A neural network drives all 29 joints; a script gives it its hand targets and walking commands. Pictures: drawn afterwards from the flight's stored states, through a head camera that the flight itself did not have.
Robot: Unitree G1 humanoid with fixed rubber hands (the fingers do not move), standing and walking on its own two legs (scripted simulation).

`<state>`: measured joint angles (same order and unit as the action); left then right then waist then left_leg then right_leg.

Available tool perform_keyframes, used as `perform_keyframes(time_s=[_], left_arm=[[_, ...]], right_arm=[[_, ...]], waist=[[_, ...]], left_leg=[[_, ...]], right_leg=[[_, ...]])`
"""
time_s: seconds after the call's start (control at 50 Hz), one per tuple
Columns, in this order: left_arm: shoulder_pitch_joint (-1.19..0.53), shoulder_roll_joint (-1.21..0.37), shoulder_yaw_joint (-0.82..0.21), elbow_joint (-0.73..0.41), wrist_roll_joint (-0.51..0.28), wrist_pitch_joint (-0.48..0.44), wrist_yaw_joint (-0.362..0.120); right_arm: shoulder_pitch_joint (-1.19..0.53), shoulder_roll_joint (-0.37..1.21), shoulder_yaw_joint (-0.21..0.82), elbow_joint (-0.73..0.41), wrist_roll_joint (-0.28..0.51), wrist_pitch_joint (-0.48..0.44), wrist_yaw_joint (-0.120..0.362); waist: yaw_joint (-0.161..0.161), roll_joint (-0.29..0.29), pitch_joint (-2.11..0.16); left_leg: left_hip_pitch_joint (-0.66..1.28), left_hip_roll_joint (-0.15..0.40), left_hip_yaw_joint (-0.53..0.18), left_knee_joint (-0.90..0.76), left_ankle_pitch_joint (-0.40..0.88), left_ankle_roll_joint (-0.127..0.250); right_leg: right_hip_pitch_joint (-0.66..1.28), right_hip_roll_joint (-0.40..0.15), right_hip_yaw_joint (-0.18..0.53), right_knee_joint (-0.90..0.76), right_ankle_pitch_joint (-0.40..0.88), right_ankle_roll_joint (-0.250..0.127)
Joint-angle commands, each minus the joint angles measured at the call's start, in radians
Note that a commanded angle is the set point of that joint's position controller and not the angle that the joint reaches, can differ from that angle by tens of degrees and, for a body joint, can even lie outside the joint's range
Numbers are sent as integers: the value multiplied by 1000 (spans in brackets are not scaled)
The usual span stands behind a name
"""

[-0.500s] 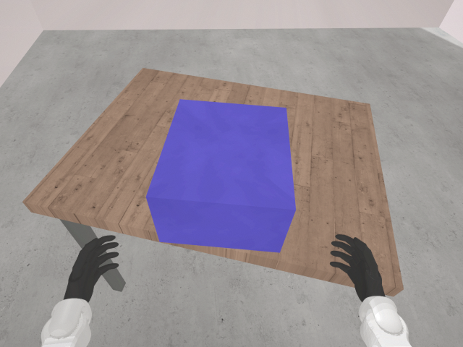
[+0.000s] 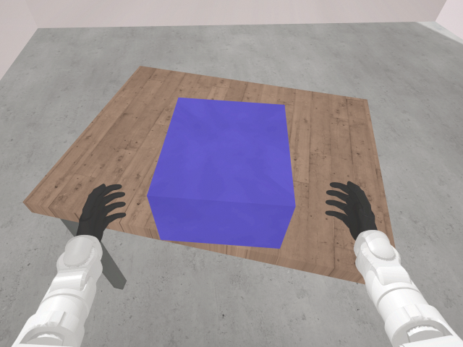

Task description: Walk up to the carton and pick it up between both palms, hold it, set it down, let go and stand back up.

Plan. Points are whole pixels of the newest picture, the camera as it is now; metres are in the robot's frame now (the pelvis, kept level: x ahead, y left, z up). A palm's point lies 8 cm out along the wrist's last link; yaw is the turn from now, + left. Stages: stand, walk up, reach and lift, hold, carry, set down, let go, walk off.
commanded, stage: reach and lift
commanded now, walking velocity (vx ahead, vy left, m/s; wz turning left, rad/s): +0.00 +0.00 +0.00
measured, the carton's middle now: (226, 168) +0.51 +0.04 -0.03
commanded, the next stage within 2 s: none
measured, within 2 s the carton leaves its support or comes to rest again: neither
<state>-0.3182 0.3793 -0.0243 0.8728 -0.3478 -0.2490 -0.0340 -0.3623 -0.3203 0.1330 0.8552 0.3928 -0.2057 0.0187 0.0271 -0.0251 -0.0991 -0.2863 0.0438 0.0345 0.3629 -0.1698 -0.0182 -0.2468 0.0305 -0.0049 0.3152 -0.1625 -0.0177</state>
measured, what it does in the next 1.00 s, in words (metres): stands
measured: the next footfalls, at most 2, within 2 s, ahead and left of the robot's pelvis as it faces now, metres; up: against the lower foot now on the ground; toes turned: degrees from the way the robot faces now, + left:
none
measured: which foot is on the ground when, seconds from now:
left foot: down 0.00-1.00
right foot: down 0.00-1.00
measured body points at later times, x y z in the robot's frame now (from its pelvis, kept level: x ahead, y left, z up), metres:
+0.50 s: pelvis -0.01 +0.00 -0.01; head +0.04 +0.01 +0.44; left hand +0.39 +0.27 +0.05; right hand +0.42 -0.21 +0.06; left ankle +0.00 +0.13 -0.75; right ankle -0.01 -0.11 -0.75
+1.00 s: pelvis -0.01 +0.00 -0.01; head +0.06 +0.01 +0.43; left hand +0.44 +0.28 +0.09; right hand +0.47 -0.21 +0.11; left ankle +0.00 +0.13 -0.75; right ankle -0.01 -0.11 -0.75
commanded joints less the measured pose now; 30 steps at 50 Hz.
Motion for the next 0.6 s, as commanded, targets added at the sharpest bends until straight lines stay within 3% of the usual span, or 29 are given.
perform_keyframes(time_s=[0.0, 0.12, 0.2, 0.28, 0.34, 0.42, 0.52, 0.58], left_arm=[[-374, 168, 23, -125, -27, -39, 7], [-467, 166, -4, -59, -44, -31, 11], [-541, 168, -20, 16, -71, -32, 5], [-594, 170, -12, 74, -59, -19, -3], [-663, 180, -19, 108, -72, -34, 4], [-728, 192, -37, 133, -97, -43, 1], [-777, 192, -34, 190, -82, -22, 3], [-834, 203, -45, 190, -106, -32, 7]], right_arm=[[-364, -178, -47, -83, 18, -24, 2], [-474, -211, -47, -8, 30, -9, 9], [-558, -214, -22, 36, 38, -4, 9], [-610, -205, 21, 128, 71, 9, 12], [-683, -217, 33, 133, 85, -2, 19], [-751, -239, 52, 121, 92, -8, 22], [-786, -233, 66, 220, 104, 3, 20], [-861, -254, 73, 192, 116, -5, 23]], waist=[[-4, 69, -343], [-14, 76, -403], [-26, 41, -440], [0, 56, -446], [8, 53, -488], [14, 37, -593], [11, 37, -586], [15, 39, -684]], left_leg=[[182, -43, 0, 16, 272, -56], [192, -35, -9, 31, 309, -72], [142, -36, -12, 41, 297, -62], [123, -39, -11, 45, 309, -61], [89, -39, -7, 50, 286, -57], [71, -39, -4, 73, 336, -54], [52, -43, -4, 83, 335, -55], [56, -41, -12, 105, 389, -52]], right_leg=[[17, 13, 8, -32, 167, 37], [-36, 15, -2, -33, 184, 38], [-32, 11, 3, -22, 211, 49], [-47, 7, 14, -16, 223, 49], [-75, 8, 15, -5, 202, 55], [-75, 17, 11, 22, 259, 68], [-111, 13, 8, 36, 261, 75], [-129, 21, 12, 53, 310, 83]])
